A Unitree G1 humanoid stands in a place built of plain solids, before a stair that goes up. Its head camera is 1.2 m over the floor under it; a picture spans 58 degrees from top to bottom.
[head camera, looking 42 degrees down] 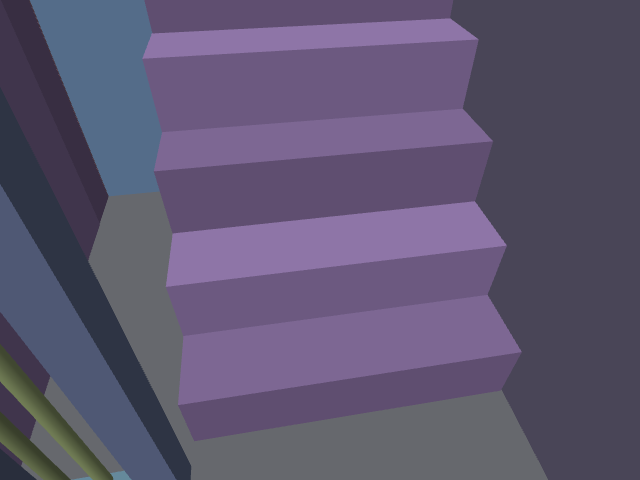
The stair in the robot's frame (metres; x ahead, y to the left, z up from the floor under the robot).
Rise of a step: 0.20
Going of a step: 0.20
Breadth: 0.90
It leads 10 degrees to the left of straight ahead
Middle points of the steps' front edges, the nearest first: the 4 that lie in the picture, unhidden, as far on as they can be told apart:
0.59 -0.10 0.20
0.79 -0.06 0.41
0.99 -0.03 0.61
1.19 0.00 0.81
